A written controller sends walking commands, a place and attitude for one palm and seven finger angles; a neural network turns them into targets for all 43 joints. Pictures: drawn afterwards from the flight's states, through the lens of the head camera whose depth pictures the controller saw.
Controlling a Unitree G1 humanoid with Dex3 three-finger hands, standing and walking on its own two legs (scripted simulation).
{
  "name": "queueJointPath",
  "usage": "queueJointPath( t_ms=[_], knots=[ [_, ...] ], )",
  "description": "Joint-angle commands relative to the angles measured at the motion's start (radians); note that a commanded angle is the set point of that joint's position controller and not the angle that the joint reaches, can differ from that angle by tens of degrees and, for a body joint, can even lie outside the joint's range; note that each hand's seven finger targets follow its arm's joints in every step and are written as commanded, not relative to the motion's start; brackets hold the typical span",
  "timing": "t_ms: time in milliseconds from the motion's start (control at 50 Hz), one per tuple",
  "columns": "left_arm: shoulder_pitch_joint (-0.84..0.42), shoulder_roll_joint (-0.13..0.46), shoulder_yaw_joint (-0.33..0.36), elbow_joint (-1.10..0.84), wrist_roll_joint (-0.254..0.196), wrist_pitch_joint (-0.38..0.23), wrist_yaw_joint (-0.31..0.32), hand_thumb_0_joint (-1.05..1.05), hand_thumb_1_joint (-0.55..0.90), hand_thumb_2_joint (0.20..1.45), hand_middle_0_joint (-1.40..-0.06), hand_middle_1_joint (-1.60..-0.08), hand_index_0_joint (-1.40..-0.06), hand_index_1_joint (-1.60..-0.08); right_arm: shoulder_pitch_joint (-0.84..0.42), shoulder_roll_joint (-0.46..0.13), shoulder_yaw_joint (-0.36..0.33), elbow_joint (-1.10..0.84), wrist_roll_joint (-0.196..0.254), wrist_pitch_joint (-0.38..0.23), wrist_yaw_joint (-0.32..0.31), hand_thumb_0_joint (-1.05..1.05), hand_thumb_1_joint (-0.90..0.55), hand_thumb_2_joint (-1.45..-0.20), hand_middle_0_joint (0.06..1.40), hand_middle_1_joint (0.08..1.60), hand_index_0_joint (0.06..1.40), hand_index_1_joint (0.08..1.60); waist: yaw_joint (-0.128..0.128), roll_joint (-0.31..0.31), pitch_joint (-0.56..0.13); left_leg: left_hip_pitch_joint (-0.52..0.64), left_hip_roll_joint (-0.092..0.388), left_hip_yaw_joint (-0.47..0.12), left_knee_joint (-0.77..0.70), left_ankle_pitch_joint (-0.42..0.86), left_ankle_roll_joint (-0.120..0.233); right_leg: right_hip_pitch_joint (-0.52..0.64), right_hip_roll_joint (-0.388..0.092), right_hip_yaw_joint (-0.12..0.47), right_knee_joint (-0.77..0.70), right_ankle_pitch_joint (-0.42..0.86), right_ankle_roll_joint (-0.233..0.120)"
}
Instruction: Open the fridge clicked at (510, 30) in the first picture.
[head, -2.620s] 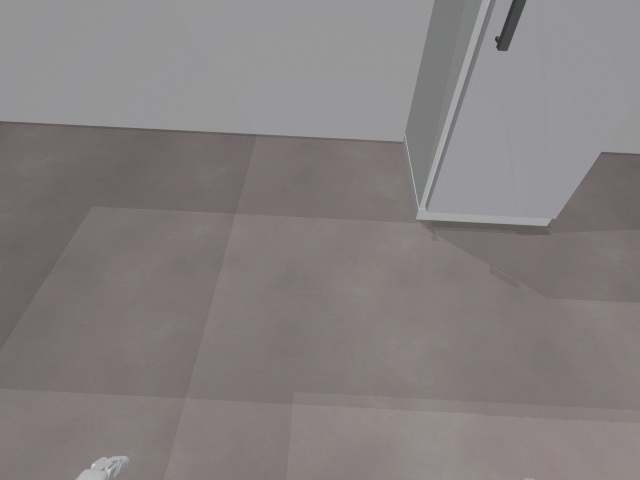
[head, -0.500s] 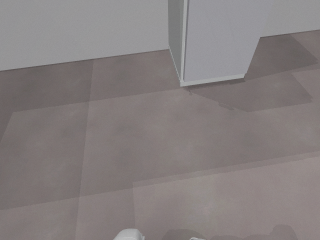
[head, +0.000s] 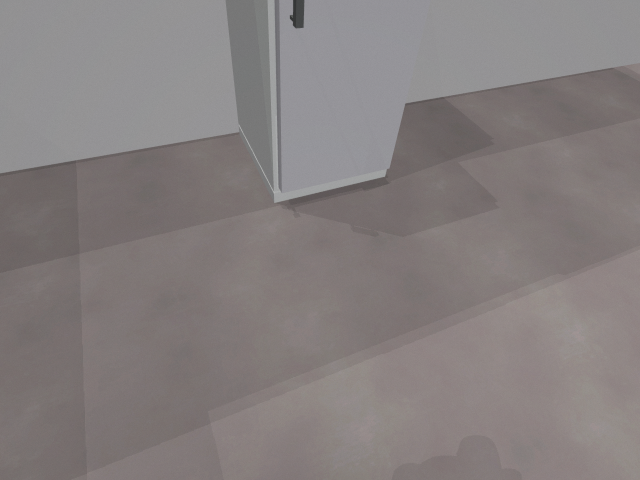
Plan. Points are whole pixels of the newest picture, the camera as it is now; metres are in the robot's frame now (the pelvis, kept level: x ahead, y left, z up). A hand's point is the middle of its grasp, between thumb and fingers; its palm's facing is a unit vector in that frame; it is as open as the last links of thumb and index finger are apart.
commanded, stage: walk to a spot facing it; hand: left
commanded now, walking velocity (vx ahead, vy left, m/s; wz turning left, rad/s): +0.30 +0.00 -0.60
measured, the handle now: out of the picture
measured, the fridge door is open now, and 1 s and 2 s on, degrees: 0 0 0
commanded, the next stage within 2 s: turn to face it in 1.74 s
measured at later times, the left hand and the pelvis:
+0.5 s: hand (285, 375) +0.32 +0.09 -0.19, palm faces -0.42 -0.90 -0.11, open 7.4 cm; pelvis +0.14 -0.03 -0.01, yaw -20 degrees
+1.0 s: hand (289, 306) +0.47 +0.10 -0.20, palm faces -0.37 -0.91 -0.18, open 7.3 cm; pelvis +0.38 -0.07 -0.01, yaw -27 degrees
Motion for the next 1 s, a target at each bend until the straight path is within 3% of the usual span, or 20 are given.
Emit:
queueJointPath(
  t_ms=[0,40,100,180,260,380,440,480,500,520,540,600,680,780,840,880,900,920,940,980],
  knots=[
    [-0.168,0.117,0.046,-0.157,0.006,-0.038,-0.018,0.000,0.900,0.900,-0.200,-0.300,-0.200,-0.300,0.122,-0.222,-0.045,-0.060,-0.013,-0.019,-0.019,0.000,-0.900,-0.900,0.200,0.300,0.200,0.300,-0.096,0.191,0.139,0.131,0.478,-0.482,-0.421,-0.468,0.150,-0.451,-0.129,-0.108,0.462,-0.165,0.041],
    [-0.100,0.103,0.055,-0.101,0.018,-0.021,-0.036,0.000,0.900,0.900,-0.200,-0.300,-0.200,-0.300,0.047,-0.154,-0.022,-0.063,-0.014,-0.031,-0.018,0.000,-0.900,-0.900,0.200,0.300,0.200,0.300,-0.031,0.155,0.174,0.018,0.343,-0.256,-0.399,-0.344,0.074,-0.393,-0.138,-0.144,0.597,-0.028,0.053],
    [-0.057,0.059,0.044,-0.078,0.018,-0.008,-0.045,0.000,0.900,0.900,-0.200,-0.300,-0.200,-0.300,0.097,-0.111,-0.009,-0.041,-0.012,-0.051,-0.022,0.000,-0.900,-0.900,0.200,0.300,0.200,0.300,-0.017,0.156,0.163,0.038,0.261,-0.073,-0.364,-0.147,0.051,-0.400,-0.146,-0.172,0.711,0.090,0.064],
    [-0.111,0.030,0.033,-0.086,0.018,-0.004,-0.043,0.000,0.900,0.900,-0.200,-0.300,-0.200,-0.300,0.224,-0.071,0.002,0.013,-0.008,-0.065,-0.029,0.000,-0.900,-0.900,0.200,0.300,0.200,0.300,-0.047,0.171,0.168,0.137,0.267,0.005,-0.328,0.067,0.043,-0.484,-0.184,-0.187,0.727,0.156,0.073],
    [-0.220,0.012,0.015,-0.107,0.015,-0.010,-0.047,0.000,0.900,0.900,-0.200,-0.300,-0.200,-0.300,0.329,-0.067,0.002,0.065,-0.012,-0.073,-0.031,0.000,-0.900,-0.900,0.200,0.300,0.200,0.300,-0.088,0.152,0.175,0.294,0.313,0.045,-0.290,0.297,0.097,-0.564,-0.218,-0.244,0.608,0.119,0.074],
    [-0.380,-0.033,-0.015,-0.126,0.009,-0.033,-0.050,0.000,0.900,0.900,-0.200,-0.300,-0.200,-0.300,0.433,-0.063,-0.002,0.144,-0.029,-0.066,-0.030,0.000,-0.900,-0.900,0.200,0.300,0.200,0.300,-0.139,0.192,0.172,0.400,0.314,0.177,-0.214,0.645,0.104,-0.425,-0.183,-0.372,0.234,0.033,0.018],
    [-0.232,-0.006,-0.009,-0.070,0.008,-0.054,-0.036,0.000,0.900,0.900,-0.200,-0.300,-0.200,-0.300,0.407,-0.101,-0.013,0.152,-0.020,-0.063,-0.027,0.000,-0.900,-0.900,0.200,0.300,0.200,0.300,-0.066,0.240,0.065,0.370,0.317,0.258,0.001,1.089,0.078,-0.123,-0.094,-0.432,0.097,-0.008,-0.044],
    [0.046,0.074,0.020,0.020,0.015,-0.074,-0.022,0.000,0.900,0.900,-0.200,-0.300,-0.200,-0.300,0.347,-0.112,-0.014,0.133,-0.004,-0.063,-0.016,0.000,-0.900,-0.900,0.200,0.300,0.200,0.300,0.079,0.174,-0.095,0.123,0.296,0.289,0.343,0.910,0.017,0.363,-0.113,-0.384,-0.007,0.145,-0.087],
    [0.167,0.184,0.044,0.053,0.014,-0.083,-0.005,0.000,0.900,0.900,-0.200,-0.300,-0.200,-0.300,0.363,-0.047,-0.003,0.115,0.013,-0.063,-0.004,0.000,-0.900,-0.900,0.200,0.300,0.200,0.300,0.120,-0.033,-0.221,-0.200,0.194,0.281,0.656,0.228,-0.022,0.682,-0.384,-0.054,-0.021,0.191,-0.185],
    [0.222,0.250,0.056,0.069,-0.010,-0.080,0.008,0.000,0.900,0.900,-0.200,-0.300,-0.200,-0.300,0.326,-0.007,0.000,0.077,0.017,-0.067,-0.015,0.000,-0.900,-0.900,0.200,0.300,0.200,0.300,0.106,-0.130,-0.317,-0.398,0.068,0.167,0.962,-0.305,-0.045,0.777,-0.586,0.352,-0.111,0.363,-0.290],
    [0.174,0.250,0.060,0.058,-0.021,-0.072,0.016,0.000,0.900,0.900,-0.200,-0.300,-0.200,-0.300,0.244,-0.027,-0.007,0.053,0.014,-0.067,-0.018,0.000,-0.900,-0.900,0.200,0.300,0.200,0.300,0.103,-0.016,-0.231,-0.443,0.107,0.048,1.010,-0.234,-0.017,0.682,-0.586,0.293,-0.175,0.329,-0.310],
    [-0.026,0.117,0.019,0.026,-0.016,-0.084,0.024,0.000,0.900,0.900,-0.200,-0.300,-0.200,-0.300,0.197,-0.005,-0.009,0.076,-0.011,-0.039,-0.008,0.000,-0.900,-0.900,0.200,0.300,0.200,0.300,-0.007,0.062,0.035,-0.359,0.204,0.018,0.879,-0.057,-0.023,0.190,-0.482,0.079,-0.271,0.177,-0.212],
    [-0.120,0.065,0.003,0.028,0.002,-0.103,0.028,0.000,0.900,0.900,-0.200,-0.300,-0.200,-0.300,0.322,0.056,-0.004,0.109,-0.021,-0.004,0.003,0.000,-0.900,-0.900,0.200,0.300,0.200,0.300,-0.119,-0.011,0.056,-0.229,0.196,0.060,0.628,0.000,-0.045,-0.020,-0.361,-0.143,-0.306,0.163,-0.162],
    [-0.076,0.074,0.006,0.046,0.001,-0.107,0.019,0.000,0.900,0.900,-0.200,-0.300,-0.200,-0.300,0.166,0.047,-0.007,0.048,-0.020,-0.022,0.029,0.000,-0.900,-0.900,0.200,0.300,0.200,0.300,-0.074,-0.107,0.091,-0.193,0.167,0.097,0.302,0.119,-0.050,-0.004,-0.321,-0.149,-0.301,0.029,-0.146],
    [-0.032,0.092,0.011,0.058,0.002,-0.102,0.016,0.000,0.900,0.900,-0.200,-0.300,-0.200,-0.300,0.087,0.019,-0.015,0.025,-0.021,-0.040,0.034,0.000,-0.900,-0.900,0.200,0.300,0.200,0.300,-0.049,-0.085,0.100,-0.153,0.126,0.124,0.179,0.108,-0.040,0.063,-0.337,-0.100,-0.266,0.009,-0.138],
    [-0.038,0.094,0.014,0.058,0.000,-0.097,0.017,0.000,0.900,0.900,-0.200,-0.300,-0.200,-0.300,0.163,-0.013,-0.026,0.050,-0.023,-0.051,0.028,0.000,-0.900,-0.900,0.200,0.300,0.200,0.300,-0.095,0.003,0.085,0.023,0.098,0.149,0.073,0.115,-0.037,0.014,-0.313,-0.122,-0.144,0.019,-0.113],
    [-0.032,0.064,0.010,0.050,-0.003,-0.095,0.015,0.000,0.900,0.900,-0.200,-0.300,-0.200,-0.300,0.273,-0.067,-0.038,0.086,-0.029,-0.059,0.020,0.000,-0.900,-0.900,0.200,0.300,0.200,0.300,-0.141,0.124,0.030,0.183,0.140,0.070,-0.011,0.060,-0.016,-0.035,-0.244,-0.169,0.069,0.077,-0.083],
    [0.004,-0.008,-0.001,0.036,-0.013,-0.092,0.007,0.000,0.900,0.900,-0.200,-0.300,-0.200,-0.300,0.386,-0.176,-0.064,0.111,-0.046,-0.064,0.012,0.000,-0.900,-0.900,0.200,0.300,0.200,0.300,-0.164,0.381,-0.035,0.329,0.381,-0.258,-0.156,-0.063,0.065,-0.216,-0.122,-0.301,0.394,-0.135,-0.026],
    [-0.028,-0.008,-0.007,0.008,-0.005,-0.097,0.008,0.000,0.900,0.900,-0.200,-0.300,-0.200,-0.300,0.422,-0.198,-0.060,0.120,-0.040,-0.052,0.009,0.000,-0.900,-0.900,0.200,0.300,0.200,0.300,-0.168,0.403,-0.023,0.312,0.498,-0.439,-0.289,-0.174,0.121,-0.309,-0.099,-0.260,0.607,-0.307,-0.020],
    [-0.082,0.030,0.009,0.030,0.003,-0.089,0.008,0.000,0.900,0.900,-0.200,-0.300,-0.200,-0.300,0.298,-0.096,-0.034,0.101,-0.029,-0.052,-0.004,0.000,-0.900,-0.900,0.200,0.300,0.200,0.300,-0.134,0.261,0.079,0.155,0.457,-0.346,-0.327,-0.200,0.091,-0.354,-0.203,-0.187,0.751,-0.132,-0.020]
  ],
)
